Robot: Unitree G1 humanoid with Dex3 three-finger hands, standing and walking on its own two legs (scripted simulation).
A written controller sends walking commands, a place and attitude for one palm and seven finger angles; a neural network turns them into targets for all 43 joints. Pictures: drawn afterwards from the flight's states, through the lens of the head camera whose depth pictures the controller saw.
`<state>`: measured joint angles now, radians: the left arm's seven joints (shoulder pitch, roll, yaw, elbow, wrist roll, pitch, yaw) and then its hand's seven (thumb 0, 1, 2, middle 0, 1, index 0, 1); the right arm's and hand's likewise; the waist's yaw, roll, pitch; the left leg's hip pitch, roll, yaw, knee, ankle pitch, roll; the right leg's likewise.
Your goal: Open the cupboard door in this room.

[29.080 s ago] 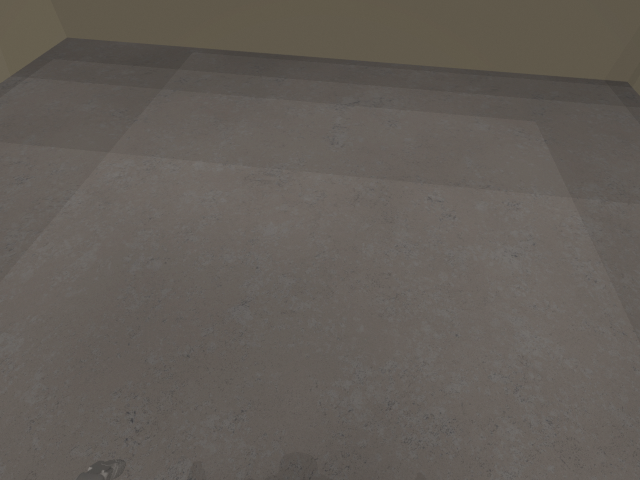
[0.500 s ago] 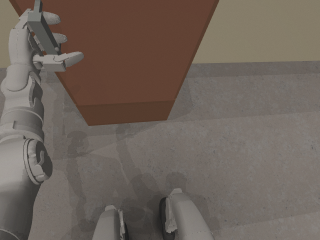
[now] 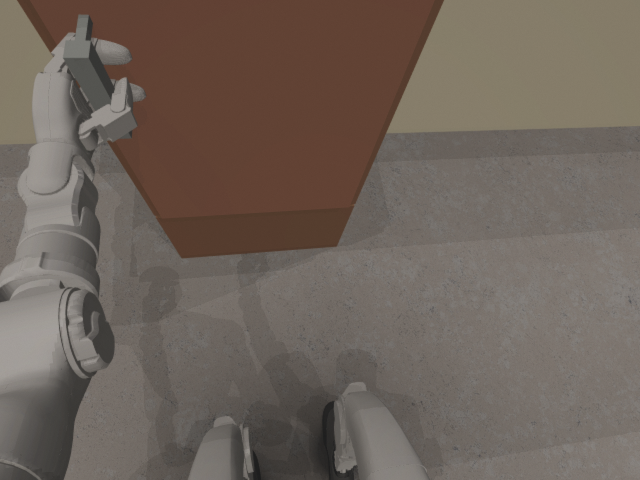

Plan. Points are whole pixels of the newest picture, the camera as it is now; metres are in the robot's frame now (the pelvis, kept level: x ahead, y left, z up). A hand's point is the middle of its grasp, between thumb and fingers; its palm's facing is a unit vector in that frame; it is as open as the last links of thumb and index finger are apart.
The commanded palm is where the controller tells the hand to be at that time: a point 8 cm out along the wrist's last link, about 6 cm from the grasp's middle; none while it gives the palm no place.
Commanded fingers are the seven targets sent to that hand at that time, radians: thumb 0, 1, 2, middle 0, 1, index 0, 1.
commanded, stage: pull the door open along its arc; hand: left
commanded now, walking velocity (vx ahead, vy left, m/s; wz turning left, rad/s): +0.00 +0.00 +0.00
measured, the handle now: (104, 81) +0.58 +0.19 +0.06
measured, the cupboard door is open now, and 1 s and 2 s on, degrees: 0 39 42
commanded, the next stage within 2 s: open thumb and fingers to let go in 0.98 s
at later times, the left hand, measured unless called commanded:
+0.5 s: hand (152, 194) +0.43 +0.13 +0.06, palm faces +0.18 -0.98 +0.07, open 5.9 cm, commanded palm +0.37 +0.18 +0.06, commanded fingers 0.00 0.90 0.90 -0.40 -1.35 -0.40 -1.35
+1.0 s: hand (246, 291) +0.32 +0.05 +0.06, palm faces +0.37 -0.93 -0.02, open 5.9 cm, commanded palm +0.25 +0.08 +0.06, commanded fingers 0.00 0.90 0.90 -0.40 -1.35 -0.40 -1.35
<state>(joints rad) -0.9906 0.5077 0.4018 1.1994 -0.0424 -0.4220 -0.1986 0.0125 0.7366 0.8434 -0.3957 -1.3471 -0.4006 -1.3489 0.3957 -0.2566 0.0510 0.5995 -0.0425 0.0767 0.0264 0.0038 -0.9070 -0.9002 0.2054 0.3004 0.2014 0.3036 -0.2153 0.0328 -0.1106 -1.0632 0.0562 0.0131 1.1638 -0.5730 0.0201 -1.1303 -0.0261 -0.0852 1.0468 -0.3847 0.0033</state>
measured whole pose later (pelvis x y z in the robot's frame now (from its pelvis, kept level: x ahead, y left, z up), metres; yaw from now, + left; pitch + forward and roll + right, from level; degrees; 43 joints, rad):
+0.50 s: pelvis +0.02 +0.00 +0.02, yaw +0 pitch +22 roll -1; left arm -0.37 0.11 0.20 0.58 -0.12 -0.43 0.10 0.02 0.70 0.75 -0.36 -1.35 -0.37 -1.35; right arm 0.33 -0.24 -0.01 0.54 -0.02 0.06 0.06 0.01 -0.91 -0.90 0.20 0.30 0.20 0.30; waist -0.09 0.02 -0.16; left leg -0.85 0.05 0.05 1.02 -0.55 0.01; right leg -0.95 -0.03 -0.05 0.96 -0.39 0.01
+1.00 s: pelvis +0.01 -0.03 +0.03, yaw +3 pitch +16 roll +0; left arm 0.01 -0.11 -0.21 0.29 0.12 -0.38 0.57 0.01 0.69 0.73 -0.37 -1.35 -0.37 -1.35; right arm 0.19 -0.16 -0.01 0.58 -0.08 -0.02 0.04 0.01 -0.91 -0.90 0.20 0.30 0.20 0.30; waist 0.00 0.02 -0.15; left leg -0.76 0.03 0.00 1.01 -0.54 -0.03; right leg -0.86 -0.05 -0.10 1.00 -0.43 -0.04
